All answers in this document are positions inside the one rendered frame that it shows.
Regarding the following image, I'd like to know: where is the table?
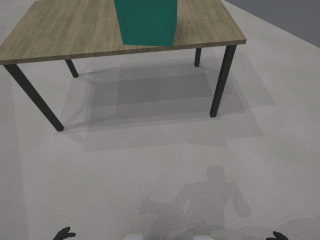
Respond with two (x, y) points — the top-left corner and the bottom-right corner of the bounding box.
(0, 0), (247, 132)

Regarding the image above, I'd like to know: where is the carton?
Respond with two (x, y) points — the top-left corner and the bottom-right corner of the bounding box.
(114, 0), (178, 47)

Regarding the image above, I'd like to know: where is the robot left hand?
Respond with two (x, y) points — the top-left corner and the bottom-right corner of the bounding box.
(53, 227), (76, 240)

